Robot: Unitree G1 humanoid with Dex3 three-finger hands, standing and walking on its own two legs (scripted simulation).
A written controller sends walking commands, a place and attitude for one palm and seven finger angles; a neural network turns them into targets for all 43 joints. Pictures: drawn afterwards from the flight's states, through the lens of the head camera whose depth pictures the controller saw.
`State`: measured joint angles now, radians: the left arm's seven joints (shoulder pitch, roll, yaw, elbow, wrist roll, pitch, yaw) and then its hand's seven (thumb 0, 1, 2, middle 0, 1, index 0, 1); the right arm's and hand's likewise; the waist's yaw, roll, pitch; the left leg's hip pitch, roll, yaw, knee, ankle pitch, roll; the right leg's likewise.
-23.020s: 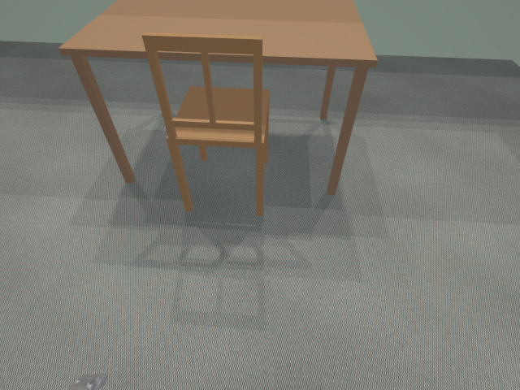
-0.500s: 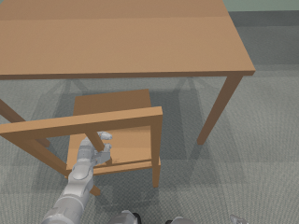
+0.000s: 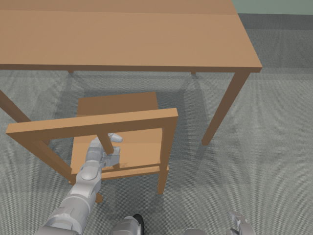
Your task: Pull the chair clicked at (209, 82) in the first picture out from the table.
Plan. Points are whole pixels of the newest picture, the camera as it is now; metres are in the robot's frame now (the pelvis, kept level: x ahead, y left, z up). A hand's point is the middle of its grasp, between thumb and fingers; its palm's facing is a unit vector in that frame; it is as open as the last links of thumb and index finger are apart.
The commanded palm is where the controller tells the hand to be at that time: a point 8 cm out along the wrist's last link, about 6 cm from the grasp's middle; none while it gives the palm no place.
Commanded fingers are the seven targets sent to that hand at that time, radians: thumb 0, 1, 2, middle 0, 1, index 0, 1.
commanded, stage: step backward, pulling the chair out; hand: left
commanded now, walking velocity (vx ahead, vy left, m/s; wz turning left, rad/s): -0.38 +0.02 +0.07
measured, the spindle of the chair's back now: (110, 151) +0.34 +0.16 -0.08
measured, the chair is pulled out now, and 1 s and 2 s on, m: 0.17 0.37 0.60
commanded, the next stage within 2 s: stop walking, hand still on the chair in 1.52 s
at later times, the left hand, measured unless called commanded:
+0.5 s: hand (122, 181) +0.25 +0.11 -0.07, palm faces +0.03 -0.98 -0.18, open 5.4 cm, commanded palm +0.22 +0.16 -0.07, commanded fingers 0.00 0.90 0.90 -0.50 -1.45 -0.50 -1.45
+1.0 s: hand out of the picture +0.13 +0.11 -0.07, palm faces +0.03 -0.98 -0.17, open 5.3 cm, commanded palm +0.11 +0.16 -0.07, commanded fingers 0.00 0.90 0.90 -0.50 -1.45 -0.50 -1.45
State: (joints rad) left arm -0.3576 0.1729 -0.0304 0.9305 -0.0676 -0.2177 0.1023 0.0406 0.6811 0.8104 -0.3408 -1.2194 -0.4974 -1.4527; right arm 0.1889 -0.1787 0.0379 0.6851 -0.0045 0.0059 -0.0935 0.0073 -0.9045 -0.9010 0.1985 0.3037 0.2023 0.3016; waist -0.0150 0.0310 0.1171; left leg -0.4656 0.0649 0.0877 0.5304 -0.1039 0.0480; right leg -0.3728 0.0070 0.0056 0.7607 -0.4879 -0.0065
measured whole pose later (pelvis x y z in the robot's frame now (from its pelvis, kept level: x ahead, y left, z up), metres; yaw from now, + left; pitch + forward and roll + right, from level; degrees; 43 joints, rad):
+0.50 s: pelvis -0.08 -0.03 +0.00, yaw +2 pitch +3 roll +1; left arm -0.40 0.15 -0.01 0.89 -0.04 -0.15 0.11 0.04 0.66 0.79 -0.32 -1.25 -0.50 -1.45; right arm 0.14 -0.32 -0.04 0.72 0.02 0.05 -0.13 0.01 -0.91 -0.90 0.19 0.30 0.20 0.30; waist -0.03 0.00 0.16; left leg -0.32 0.01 -0.01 0.53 -0.25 -0.02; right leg -0.34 -0.08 -0.05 0.56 -0.22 0.04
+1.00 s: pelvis -0.19 -0.03 +0.00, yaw +2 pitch +3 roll -2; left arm -0.33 0.15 -0.04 0.88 -0.05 -0.17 0.10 0.04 0.67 0.84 -0.33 -1.30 -0.50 -1.45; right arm 0.20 -0.21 0.01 0.72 0.00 0.04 -0.10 0.01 -0.90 -0.90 0.20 0.30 0.20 0.30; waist -0.02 0.03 0.09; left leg -0.44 0.03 -0.02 0.61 -0.22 0.00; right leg -0.43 0.01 -0.05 0.78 -0.42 0.01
